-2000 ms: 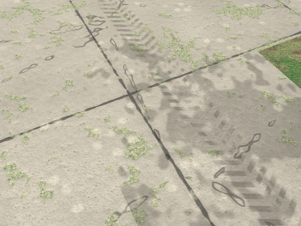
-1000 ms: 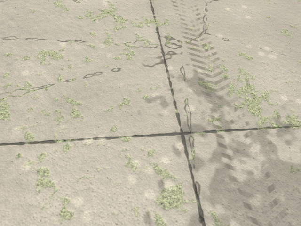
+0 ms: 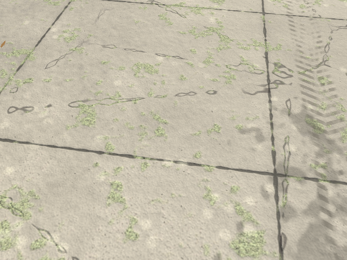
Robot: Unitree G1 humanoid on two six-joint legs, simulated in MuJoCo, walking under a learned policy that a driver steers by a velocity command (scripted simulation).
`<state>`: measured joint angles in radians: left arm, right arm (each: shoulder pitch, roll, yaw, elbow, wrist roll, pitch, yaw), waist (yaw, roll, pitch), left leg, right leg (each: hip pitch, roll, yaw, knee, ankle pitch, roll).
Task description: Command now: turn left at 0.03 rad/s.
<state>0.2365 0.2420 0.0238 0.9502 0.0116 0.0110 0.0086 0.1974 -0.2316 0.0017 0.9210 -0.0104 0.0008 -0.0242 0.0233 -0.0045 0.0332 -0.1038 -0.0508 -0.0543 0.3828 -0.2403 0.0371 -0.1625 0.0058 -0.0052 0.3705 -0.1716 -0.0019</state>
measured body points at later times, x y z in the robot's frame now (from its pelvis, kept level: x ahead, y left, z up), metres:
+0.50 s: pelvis +0.01 +0.00 +0.00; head +0.01 +0.00 +0.45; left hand +0.02 +0.24 -0.16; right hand +0.02 -0.24 -0.15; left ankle -0.02 +0.10 -0.75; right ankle +0.02 -0.12 -0.75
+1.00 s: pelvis +0.01 +0.00 +0.00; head +0.02 +0.00 +0.45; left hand +0.00 +0.22 -0.16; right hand -0.01 -0.22 -0.16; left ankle -0.02 +0.10 -0.75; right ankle +0.02 -0.12 -0.75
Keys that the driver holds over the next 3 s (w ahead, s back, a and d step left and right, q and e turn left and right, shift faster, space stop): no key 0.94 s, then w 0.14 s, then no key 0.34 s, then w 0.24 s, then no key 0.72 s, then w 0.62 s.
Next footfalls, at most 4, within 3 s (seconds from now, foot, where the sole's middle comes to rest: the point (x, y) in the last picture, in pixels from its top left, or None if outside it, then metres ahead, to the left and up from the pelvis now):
1.48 left None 0.16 0.08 -0.78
2.00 right None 0.41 -0.07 -0.78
2.28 left None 0.34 0.12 -0.78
2.72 right None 0.49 -0.10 -0.78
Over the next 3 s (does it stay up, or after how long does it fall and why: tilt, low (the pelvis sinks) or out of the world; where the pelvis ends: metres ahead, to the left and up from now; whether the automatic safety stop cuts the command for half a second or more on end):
stays up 0.54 -0.04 0.00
